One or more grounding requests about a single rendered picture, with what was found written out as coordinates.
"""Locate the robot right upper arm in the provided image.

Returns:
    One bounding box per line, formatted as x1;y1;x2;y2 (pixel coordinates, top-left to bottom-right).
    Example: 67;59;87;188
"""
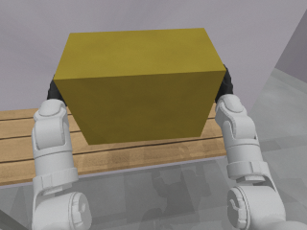
226;186;307;230

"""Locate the robot left upper arm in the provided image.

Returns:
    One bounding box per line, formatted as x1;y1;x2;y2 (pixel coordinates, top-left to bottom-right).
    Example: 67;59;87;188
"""
33;192;92;230

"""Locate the robot right forearm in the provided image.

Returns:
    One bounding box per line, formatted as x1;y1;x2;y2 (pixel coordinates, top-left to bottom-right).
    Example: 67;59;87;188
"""
215;94;286;220

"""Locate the table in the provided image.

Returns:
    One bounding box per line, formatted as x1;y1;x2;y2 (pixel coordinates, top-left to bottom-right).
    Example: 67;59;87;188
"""
0;101;227;230

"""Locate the robot left hand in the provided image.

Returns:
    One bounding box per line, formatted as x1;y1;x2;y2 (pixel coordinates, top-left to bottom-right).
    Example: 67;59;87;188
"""
47;75;67;106

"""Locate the carton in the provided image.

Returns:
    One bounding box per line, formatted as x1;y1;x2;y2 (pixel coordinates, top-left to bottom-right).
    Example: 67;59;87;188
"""
53;28;226;146

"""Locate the robot left forearm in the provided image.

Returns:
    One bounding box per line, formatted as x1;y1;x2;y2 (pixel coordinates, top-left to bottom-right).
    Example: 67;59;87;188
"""
31;99;79;230

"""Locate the robot right hand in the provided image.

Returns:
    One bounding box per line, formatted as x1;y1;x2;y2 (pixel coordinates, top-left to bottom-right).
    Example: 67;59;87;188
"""
215;65;234;103

